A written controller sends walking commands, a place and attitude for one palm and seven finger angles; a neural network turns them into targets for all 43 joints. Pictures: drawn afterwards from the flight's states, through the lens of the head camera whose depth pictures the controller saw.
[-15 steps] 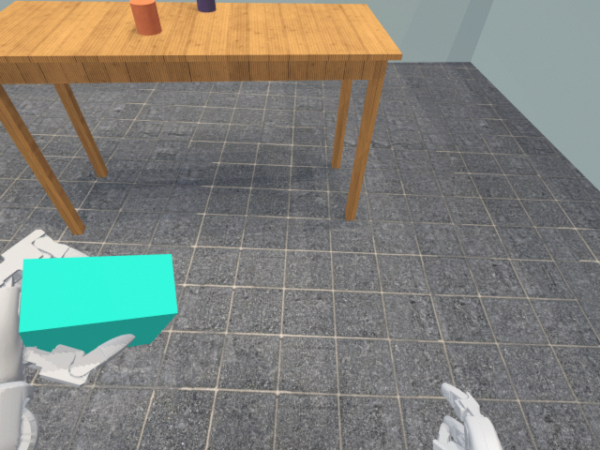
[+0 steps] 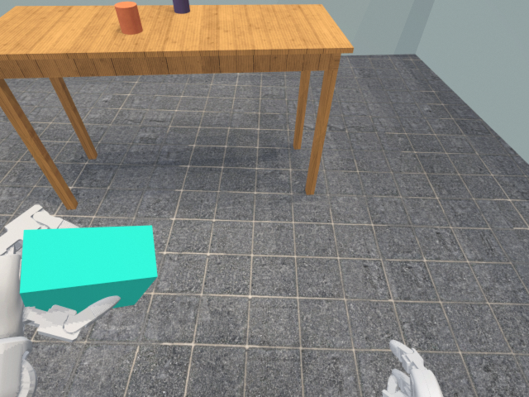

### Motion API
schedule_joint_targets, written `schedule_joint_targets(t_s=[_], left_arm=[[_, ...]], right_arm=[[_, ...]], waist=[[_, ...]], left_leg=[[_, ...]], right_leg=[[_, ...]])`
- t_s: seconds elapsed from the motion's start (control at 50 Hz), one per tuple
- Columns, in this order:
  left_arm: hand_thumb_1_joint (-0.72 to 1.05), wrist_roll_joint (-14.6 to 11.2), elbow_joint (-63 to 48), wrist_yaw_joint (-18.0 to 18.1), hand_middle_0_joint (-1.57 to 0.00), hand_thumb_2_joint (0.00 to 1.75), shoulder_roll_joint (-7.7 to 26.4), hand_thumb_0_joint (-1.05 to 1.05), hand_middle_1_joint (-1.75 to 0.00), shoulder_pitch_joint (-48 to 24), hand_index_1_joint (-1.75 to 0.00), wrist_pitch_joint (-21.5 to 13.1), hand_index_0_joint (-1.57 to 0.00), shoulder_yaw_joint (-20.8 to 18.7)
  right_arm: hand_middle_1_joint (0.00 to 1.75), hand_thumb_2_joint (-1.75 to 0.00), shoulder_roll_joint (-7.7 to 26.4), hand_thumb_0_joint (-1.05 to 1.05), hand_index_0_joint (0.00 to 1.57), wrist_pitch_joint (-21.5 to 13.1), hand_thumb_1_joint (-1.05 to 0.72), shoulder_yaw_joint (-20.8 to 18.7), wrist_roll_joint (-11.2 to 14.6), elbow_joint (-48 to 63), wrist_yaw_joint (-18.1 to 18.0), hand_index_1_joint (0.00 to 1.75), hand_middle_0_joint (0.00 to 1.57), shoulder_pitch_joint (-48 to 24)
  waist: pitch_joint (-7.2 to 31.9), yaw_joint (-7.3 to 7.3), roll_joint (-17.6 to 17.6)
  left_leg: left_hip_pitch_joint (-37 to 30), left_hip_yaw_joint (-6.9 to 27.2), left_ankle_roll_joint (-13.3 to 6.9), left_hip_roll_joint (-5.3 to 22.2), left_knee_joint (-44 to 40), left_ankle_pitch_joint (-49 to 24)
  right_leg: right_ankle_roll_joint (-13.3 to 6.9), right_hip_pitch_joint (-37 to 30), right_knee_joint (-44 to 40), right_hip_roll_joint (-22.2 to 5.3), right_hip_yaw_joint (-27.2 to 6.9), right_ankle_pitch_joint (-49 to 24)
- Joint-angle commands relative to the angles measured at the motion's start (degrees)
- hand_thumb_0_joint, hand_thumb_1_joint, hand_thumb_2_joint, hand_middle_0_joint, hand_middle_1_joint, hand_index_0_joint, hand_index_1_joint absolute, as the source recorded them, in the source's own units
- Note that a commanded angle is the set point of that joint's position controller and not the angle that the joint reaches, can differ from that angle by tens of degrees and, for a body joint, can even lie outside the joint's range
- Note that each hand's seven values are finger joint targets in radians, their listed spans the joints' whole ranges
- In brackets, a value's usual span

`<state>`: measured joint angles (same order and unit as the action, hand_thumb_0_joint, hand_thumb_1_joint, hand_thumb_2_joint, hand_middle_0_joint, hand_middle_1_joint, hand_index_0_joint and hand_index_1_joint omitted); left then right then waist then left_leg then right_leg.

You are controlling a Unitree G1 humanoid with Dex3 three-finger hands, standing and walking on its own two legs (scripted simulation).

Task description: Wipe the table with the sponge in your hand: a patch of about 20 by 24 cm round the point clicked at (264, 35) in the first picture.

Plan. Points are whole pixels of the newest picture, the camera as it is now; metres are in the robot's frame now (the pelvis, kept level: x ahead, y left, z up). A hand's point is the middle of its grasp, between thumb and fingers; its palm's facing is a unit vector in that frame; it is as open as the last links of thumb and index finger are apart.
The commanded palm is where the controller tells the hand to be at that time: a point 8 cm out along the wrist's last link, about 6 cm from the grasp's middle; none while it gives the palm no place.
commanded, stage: look at it before walking up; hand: left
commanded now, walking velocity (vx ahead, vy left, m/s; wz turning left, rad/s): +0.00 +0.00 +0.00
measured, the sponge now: (107, 272) +0.23 +0.20 +0.14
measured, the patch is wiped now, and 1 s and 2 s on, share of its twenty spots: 0.00 0.00 0.00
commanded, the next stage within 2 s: walk to a spot facing it in 0.10 s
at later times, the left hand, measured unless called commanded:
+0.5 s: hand (60, 266) +0.22 +0.25 +0.16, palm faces +0.47 -0.80 -0.39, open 9.9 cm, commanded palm +0.17 +0.29 +0.18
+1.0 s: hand (111, 192) +0.34 +0.24 +0.16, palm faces +0.48 -0.73 -0.50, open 9.9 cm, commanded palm +0.26 +0.28 +0.18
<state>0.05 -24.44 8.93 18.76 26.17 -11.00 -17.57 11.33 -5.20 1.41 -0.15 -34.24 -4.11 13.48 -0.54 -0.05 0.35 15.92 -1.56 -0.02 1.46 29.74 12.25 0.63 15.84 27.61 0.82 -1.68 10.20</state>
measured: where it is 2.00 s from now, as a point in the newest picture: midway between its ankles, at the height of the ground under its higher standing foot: (264, 350)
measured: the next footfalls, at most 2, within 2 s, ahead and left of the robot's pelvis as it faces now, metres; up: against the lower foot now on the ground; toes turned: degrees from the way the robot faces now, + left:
right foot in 0.92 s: +0.24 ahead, -0.11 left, +0.00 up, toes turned -1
left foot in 1.32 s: +0.34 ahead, +0.16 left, +0.00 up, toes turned +26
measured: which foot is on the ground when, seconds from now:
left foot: down 0.00-0.94, up 0.96-1.00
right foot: down 0.00-0.64, up 0.66-0.90, down 0.92-1.00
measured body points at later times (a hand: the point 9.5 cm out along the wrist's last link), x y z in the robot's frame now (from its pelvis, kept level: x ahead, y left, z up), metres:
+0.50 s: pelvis +0.02 +0.00 -0.01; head +0.01 +0.00 +0.44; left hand +0.19 +0.29 +0.18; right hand +0.17 -0.24 -0.10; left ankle +0.04 +0.12 -0.73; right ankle +0.05 -0.13 -0.73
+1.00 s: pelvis +0.16 -0.03 -0.02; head +0.18 -0.04 +0.43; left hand +0.30 +0.27 +0.19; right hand +0.33 -0.22 -0.13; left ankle +0.06 +0.09 -0.68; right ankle +0.20 -0.10 -0.74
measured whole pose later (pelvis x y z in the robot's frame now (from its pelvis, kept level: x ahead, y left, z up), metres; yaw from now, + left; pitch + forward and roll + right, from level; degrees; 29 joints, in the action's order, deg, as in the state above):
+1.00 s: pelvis +0.16 -0.03 -0.02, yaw +11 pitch -1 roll -1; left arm -0.2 -28.0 7.2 22.5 26.2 -12.4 -19.9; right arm 10.4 -3.3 0.2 -0.6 -37.5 -3.1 12.4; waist -3.9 -1.4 2.8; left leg 20.6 1.5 -0.3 2.2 62.5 27.5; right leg -3.4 18.8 38.2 -2.6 12.1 18.0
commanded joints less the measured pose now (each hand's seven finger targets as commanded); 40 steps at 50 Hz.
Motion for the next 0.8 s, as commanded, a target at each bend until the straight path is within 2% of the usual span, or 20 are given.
schedule_joint_targets(t_s=[0.0, 0.18, 0.24, 0.28, 0.34, 0.36, 0.4, 0.44, 0.48, 0.52, 0.56, 0.58, 0.6, 0.62, 0.64, 0.66, 0.68, 0.7, 0.74, 0.78], left_arm=[[0.1, -0.72, -12.83, 0.99, -1.2, 1.3, 9.2, 0.0, -1.6, -4.54, -1.6, -3.83, -1.2, -6.57], [0.1, -0.69, -12.42, 1.03, -1.2, 1.3, 9.59, 0.0, -1.6, -4.77, -1.6, -3.73, -1.2, -6.9], [0.1, -0.62, -12.93, 1.28, -1.2, 1.3, 9.82, 0.0, -1.6, -4.46, -1.6, -3.75, -1.2, -6.83], [0.1, -0.48, -13.77, 1.44, -1.2, 1.3, 9.81, 0.0, -1.6, -4.63, -1.6, -3.02, -1.2, -6.95], [0.1, -0.39, -14.29, 2.12, -1.2, 1.3, 9.96, 0.0, -1.6, -3.91, -1.6, -2.79, -1.2, -7.77], [0.1, -0.41, -14.66, 2.19, -1.2, 1.3, 10.04, 0.0, -1.6, -3.92, -1.6, -3.04, -1.2, -7.98], [0.1, -0.32, -13.87, 2.0, -1.2, 1.3, 9.48, 0.0, -1.6, -4.21, -1.6, -3.18, -1.2, -7.46], [0.1, -0.22, -12.74, 1.79, -1.2, 1.3, 9.42, 0.0, -1.6, -3.93, -1.6, -3.2, -1.2, -7.29], [0.1, -0.06, -13.16, 1.64, -1.2, 1.3, 9.86, 0.0, -1.6, -6.45, -1.6, -3.36, -1.2, -7.05], [0.1, -0.04, -13.36, 1.98, -1.2, 1.3, 11.4, 0.0, -1.6, -8.3, -1.6, -4.09, -1.2, -7.91], [0.1, -0.2, -13.39, 2.08, -1.2, 1.3, 11.81, 0.0, -1.6, -8.24, -1.6, -4.44, -1.2, -8.18], [0.1, -0.4, -13.73, 1.89, -1.2, 1.3, 11.86, 0.0, -1.6, -8.18, -1.6, -4.28, -1.2, -8.33], [0.1, -0.46, -15.22, 1.62, -1.2, 1.3, 11.12, 0.0, -1.6, -8.81, -1.6, -4.49, -1.2, -7.56], [0.1, -0.47, -16.59, 1.56, -1.2, 1.3, 10.86, 0.0, -1.6, -8.47, -1.6, -5.06, -1.2, -7.85], [0.1, -0.29, -17.3, 1.5, -1.2, 1.3, 10.39, 0.0, -1.6, -9.27, -1.6, -5.62, -1.2, -7.18], [0.1, 0.56, -17.07, 1.39, -1.2, 1.3, 10.89, 0.0, -1.6, -9.35, -1.6, -5.88, -1.2, -6.91], [0.1, 0.16, -17.6, 1.26, -1.2, 1.3, 11.63, 0.0, -1.6, -8.75, -1.6, -6.03, -1.2, -7.53], [0.1, -0.09, -17.27, 0.99, -1.2, 1.3, 11.12, 0.0, -1.6, -5.86, -1.6, -5.74, -1.2, -7.77], [0.1, -0.59, -18.91, 0.72, -1.2, 1.3, 9.29, 0.0, -1.6, -1.04, -1.6, -5.21, -1.2, -7.4], [0.1, -0.99, -18.02, 0.62, -1.2, 1.3, 9.65, 0.0, -1.6, 2.24, -1.6, -4.71, -1.2, -8.43]], right_arm=[[0.3, -0.9, 6.64, 0.0, 0.2, -2.94, -0.9, -2.64, 0.26, 8.87, -0.58, 0.3, 0.2, -5.69], [0.3, -0.9, 6.94, 0.0, 0.2, -2.95, -0.9, -2.78, 0.26, 8.72, -0.6, 0.3, 0.2, -5.59], [0.3, -0.9, 7.0, 0.0, 0.2, -2.62, -0.9, -3.12, 0.03, 8.39, -0.63, 0.3, 0.2, -5.33], [0.3, -0.9, 7.27, 0.0, 0.2, -2.19, -0.9, -3.29, -0.13, 8.71, -0.98, 0.3, 0.2, -5.8], [0.3, -0.9, 6.95, 0.0, 0.2, -1.99, -0.9, -3.15, -0.59, 7.93, -1.5, 0.3, 0.2, -5.08], [0.3, -0.9, 6.91, 0.0, 0.2, -2.06, -0.9, -3.24, -0.6, 7.62, -1.61, 0.3, 0.2, -5.03], [0.3, -0.9, 6.92, 0.0, 0.2, -2.12, -0.9, -3.26, -0.38, 7.54, -1.55, 0.3, 0.2, -4.77], [0.3, -0.9, 6.68, 0.0, 0.2, -1.87, -0.9, -3.11, -0.37, 7.3, -1.44, 0.3, 0.2, -4.61], [0.3, -0.9, 6.62, 0.0, 0.2, -1.88, -0.9, -3.01, -0.29, 7.15, -1.38, 0.3, 0.2, -4.98], [0.3, -0.9, 6.01, 0.0, 0.2, -2.29, -0.9, -2.69, -0.42, 6.44, -1.15, 0.3, 0.2, -4.37], [0.3, -0.9, 5.52, 0.0, 0.2, -2.29, -0.9, -2.7, -0.2, 6.23, -1.03, 0.3, 0.2, -4.62], [0.3, -0.9, 5.84, 0.0, 0.2, -2.13, -0.9, -2.74, -0.02, 6.32, -1.05, 0.3, 0.2, -4.72], [0.3, -0.9, 6.08, 0.0, 0.2, -2.03, -0.9, -2.49, -0.06, 6.41, -1.04, 0.3, 0.2, -4.22], [0.3, -0.9, 6.89, 0.0, 0.2, -2.26, -0.9, -2.73, -0.02, 6.16, -1.0, 0.3, 0.2, -3.98], [0.3, -0.9, 6.49, 0.0, 0.2, -2.77, -0.9, -3.04, -0.28, 5.78, -0.68, 0.3, 0.2, -3.0], [0.3, -0.9, 6.26, 0.0, 0.2, -3.28, -0.9, -3.18, -1.18, 5.15, -0.2, 0.3, 0.2, -2.68], [0.3, -0.9, 6.37, 0.0, 0.2, -3.51, -0.9, -3.75, -1.03, 4.84, 0.16, 0.3, 0.2, -2.77], [0.3, -0.9, 6.97, 0.0, 0.2, -3.51, -0.9, -4.15, -0.8, 4.73, 0.54, 0.3, 0.2, -2.77], [0.3, -0.9, 6.84, 0.0, 0.2, -3.4, -0.9, -4.33, -0.18, 5.25, 1.29, 0.3, 0.2, -2.48], [0.3, -0.9, 6.53, 0.0, 0.2, -3.41, -0.9, -4.0, -0.33, 5.67, 1.45, 0.3, 0.2, -3.18]], waist=[[5.51, 0.14, 1.47], [4.68, 0.11, 2.04], [5.18, -0.14, 2.52], [2.73, -0.39, 2.62], [2.41, -0.82, 3.0], [3.62, -0.79, 3.02], [3.07, -1.02, 2.49], [0.96, -0.96, 2.54], [-1.55, -1.0, -1.19], [-0.17, -0.86, -5.99], [0.67, -0.68, -6.24], [0.42, -1.04, -3.19], [-0.28, -1.74, 2.72], [0.3, -2.09, 13.03], [-0.33, -3.04, 18.26], [-0.05, -2.76, 13.76], [1.53, -2.21, 9.74], [2.95, -1.68, 9.04], [5.86, -1.19, 13.1], [5.56, -1.07, 13.97]], left_leg=[[2.5, 2.65, -0.82, 3.63, -8.11, 4.79], [3.03, 2.59, -0.73, 3.39, -8.43, 7.21], [3.74, 3.49, -2.28, 3.73, -7.7, 16.66], [5.67, 5.35, -3.22, 3.88, -7.37, 24.61], [6.05, 9.3, -4.95, 5.41, -6.33, 21.41], [5.61, 9.13, -5.19, 5.49, -4.92, 18.46], [7.71, 8.61, -4.75, 4.71, -3.86, 20.0], [10.4, 7.77, -4.53, 3.67, -2.52, 24.04], [13.66, 5.31, -3.63, 1.75, 1.77, 22.52], [13.96, 1.78, -2.88, 0.42, 5.72, 15.49], [8.45, -0.74, -2.34, -0.02, 4.88, 13.1], [4.29, 0.4, -2.79, 0.54, 1.31, 13.03], [1.07, 5.08, -4.51, 2.74, -3.86, 11.99], [-4.19, 17.27, -8.11, 9.59, -8.35, 7.06], [-10.33, 32.5, -12.65, 16.68, -12.33, -3.22], [-14.83, 37.0, -14.71, 19.66, -11.55, -12.75], [-19.46, 36.5, -15.54, 20.31, -8.21, -20.14], [-21.81, 31.46, -15.11, 19.21, -6.27, -23.62], [-21.67, 21.11, -12.54, 14.51, -5.56, -24.97], [-16.56, 15.77, -10.68, 12.28, -6.08, -23.45]], right_leg=[[-0.62, -4.51, -4.59, -2.59, -2.51, 1.44], [-0.65, -3.32, -5.36, -2.48, -2.63, 4.32], [-1.35, -2.16, -4.18, -4.01, -2.76, 14.35], [-2.09, 1.23, -4.05, -4.5, -2.83, 23.55], [-2.82, 0.9, -0.57, -4.88, -1.72, 20.32], [-2.86, -0.22, 0.21, -5.42, -1.62, 18.3], [-3.05, -0.71, 0.53, -6.42, -2.07, 20.95], [-3.99, 0.46, -1.26, -7.92, -4.65, 26.8], [-5.55, -0.05, -4.11, -10.5, -8.4, 29.98], [-7.19, -4.27, -4.4, -14.3, -11.4, 25.24], [-7.52, -2.88, -3.39, -15.83, -10.88, 21.98], [-6.3, 0.19, 0.0, -13.93, -7.06, 20.36], [-3.8, 3.59, 7.18, -9.91, -0.89, 18.24], [-0.39, 9.38, 17.92, -3.95, 6.37, 13.45], [0.98, 18.99, 28.41, -1.43, 6.65, 20.51], [0.46, 24.37, 33.12, -3.59, 2.78, 24.16], [0.41, 27.27, 33.02, -4.31, 0.78, 25.2], [0.6, 27.87, 30.83, -4.74, 0.98, 24.36], [0.87, 23.43, 25.9, -3.66, 5.33, 18.53], [0.95, 16.97, 20.25, -2.91, 8.37, 13.81]])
